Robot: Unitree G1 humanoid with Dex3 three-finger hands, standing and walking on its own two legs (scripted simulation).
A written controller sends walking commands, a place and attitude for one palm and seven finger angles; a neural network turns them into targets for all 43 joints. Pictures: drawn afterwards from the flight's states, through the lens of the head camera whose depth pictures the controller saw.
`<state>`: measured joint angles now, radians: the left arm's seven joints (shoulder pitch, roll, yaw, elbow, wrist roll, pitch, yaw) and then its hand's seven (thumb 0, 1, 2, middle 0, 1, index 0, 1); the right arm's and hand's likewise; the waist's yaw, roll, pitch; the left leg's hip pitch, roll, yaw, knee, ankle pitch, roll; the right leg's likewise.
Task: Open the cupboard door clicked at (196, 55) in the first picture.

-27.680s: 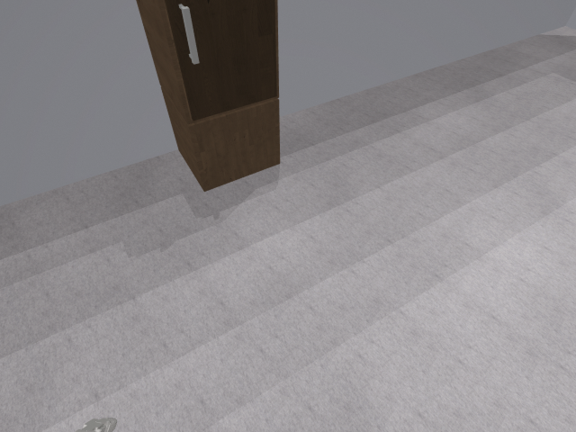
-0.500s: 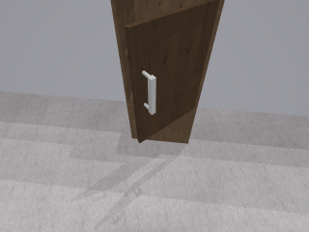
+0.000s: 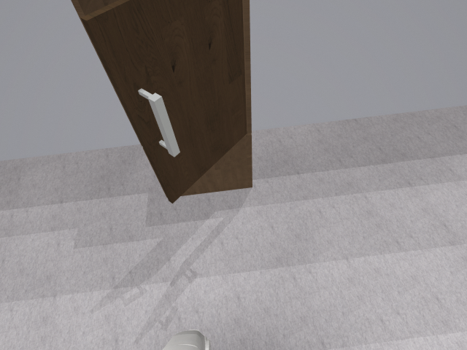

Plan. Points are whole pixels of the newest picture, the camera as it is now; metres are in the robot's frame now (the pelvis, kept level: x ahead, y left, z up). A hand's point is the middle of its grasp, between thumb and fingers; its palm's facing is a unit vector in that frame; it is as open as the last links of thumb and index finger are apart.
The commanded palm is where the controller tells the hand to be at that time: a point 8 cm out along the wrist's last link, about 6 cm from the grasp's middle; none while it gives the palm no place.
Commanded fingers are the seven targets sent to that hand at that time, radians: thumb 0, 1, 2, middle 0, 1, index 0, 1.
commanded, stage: walk to a spot facing it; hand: left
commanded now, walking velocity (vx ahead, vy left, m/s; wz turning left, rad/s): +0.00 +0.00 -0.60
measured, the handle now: (159, 124) +0.57 +0.23 +0.01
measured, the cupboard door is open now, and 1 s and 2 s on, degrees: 44 44 44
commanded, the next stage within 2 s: none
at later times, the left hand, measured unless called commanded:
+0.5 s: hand out of the picture +0.12 +0.22 -0.17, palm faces -0.22 -0.95 -0.23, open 7.4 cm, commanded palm none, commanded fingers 0.00 0.90 0.90 -0.20 -0.30 -0.20 -0.30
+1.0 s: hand (203, 306) +0.21 +0.10 -0.15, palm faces -0.59 -0.77 -0.25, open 7.3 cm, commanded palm none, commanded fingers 0.00 0.90 0.90 -0.20 -0.30 -0.20 -0.30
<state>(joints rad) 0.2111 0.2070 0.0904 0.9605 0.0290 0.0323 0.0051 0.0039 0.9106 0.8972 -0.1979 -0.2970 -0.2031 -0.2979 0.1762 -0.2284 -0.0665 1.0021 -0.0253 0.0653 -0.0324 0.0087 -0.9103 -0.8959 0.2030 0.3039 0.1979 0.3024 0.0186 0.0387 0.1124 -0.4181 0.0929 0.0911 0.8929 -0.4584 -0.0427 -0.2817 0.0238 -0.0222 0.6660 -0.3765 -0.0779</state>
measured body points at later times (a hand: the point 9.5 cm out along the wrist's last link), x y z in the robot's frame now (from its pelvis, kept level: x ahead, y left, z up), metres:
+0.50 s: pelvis +0.02 +0.03 +0.01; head +0.08 +0.03 +0.45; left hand +0.13 +0.27 -0.15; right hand +0.08 -0.24 -0.12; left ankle +0.05 +0.16 -0.72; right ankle -0.04 -0.08 -0.68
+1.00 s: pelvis +0.01 -0.01 +0.01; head +0.05 -0.04 +0.46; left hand +0.24 +0.14 -0.13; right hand -0.10 -0.26 -0.13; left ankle +0.09 +0.11 -0.68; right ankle -0.04 -0.11 -0.72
